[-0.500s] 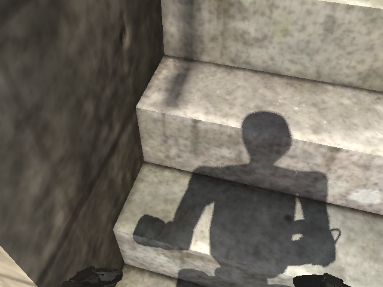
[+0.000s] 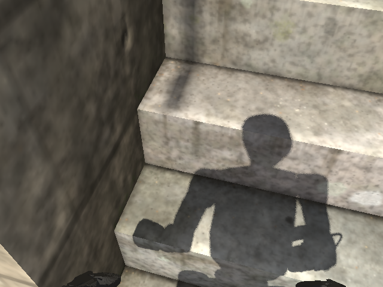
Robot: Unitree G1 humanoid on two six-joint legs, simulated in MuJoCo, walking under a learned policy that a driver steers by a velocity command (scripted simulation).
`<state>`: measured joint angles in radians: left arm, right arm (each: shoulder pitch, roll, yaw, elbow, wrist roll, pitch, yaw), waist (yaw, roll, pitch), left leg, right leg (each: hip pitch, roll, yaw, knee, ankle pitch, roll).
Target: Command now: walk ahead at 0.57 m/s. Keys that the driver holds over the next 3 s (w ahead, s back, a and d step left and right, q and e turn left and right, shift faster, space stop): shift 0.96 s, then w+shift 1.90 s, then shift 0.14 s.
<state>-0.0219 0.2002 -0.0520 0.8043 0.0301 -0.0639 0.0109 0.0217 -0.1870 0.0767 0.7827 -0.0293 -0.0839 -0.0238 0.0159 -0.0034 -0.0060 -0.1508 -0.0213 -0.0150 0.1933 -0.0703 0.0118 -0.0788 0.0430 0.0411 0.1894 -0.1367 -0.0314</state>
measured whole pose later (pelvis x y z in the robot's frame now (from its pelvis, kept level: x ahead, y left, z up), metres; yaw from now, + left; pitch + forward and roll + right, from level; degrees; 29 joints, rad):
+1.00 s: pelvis -0.01 -0.01 -0.01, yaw +1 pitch +0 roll -1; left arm 0.21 0.22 0.00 0.90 0.04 0.04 0.02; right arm 0.16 -0.21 -0.01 0.98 -0.02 -0.03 -0.01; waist 0.01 0.00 -0.02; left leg -0.24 0.00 -0.04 0.38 -0.16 -0.01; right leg -0.15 0.07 0.02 0.35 -0.21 -0.05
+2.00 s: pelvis +0.00 +0.00 +0.00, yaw +0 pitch +3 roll +0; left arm -0.02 0.17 -0.04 0.71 0.02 -0.06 0.02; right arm 0.02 -0.14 0.04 0.69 -0.02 -0.08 -0.02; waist 0.00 -0.01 -0.01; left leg -0.17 -0.01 -0.03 0.19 -0.07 0.00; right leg -0.09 0.04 0.04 0.18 -0.14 -0.03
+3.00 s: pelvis +0.00 +0.00 +0.00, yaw +0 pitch +2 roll +0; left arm 0.00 0.18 -0.04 0.77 0.03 -0.06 0.01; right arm 0.04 -0.17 0.06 0.75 -0.03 -0.08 -0.02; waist 0.02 0.00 -0.01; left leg -0.16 -0.02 -0.03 0.22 -0.09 0.01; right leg -0.10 0.03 0.05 0.22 -0.15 -0.02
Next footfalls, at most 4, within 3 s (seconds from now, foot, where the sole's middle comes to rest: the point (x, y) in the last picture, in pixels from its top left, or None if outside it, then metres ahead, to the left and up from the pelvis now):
none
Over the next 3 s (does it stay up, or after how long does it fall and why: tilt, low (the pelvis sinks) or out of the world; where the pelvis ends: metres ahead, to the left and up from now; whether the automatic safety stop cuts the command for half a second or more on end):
stays up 0.00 0.00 0.00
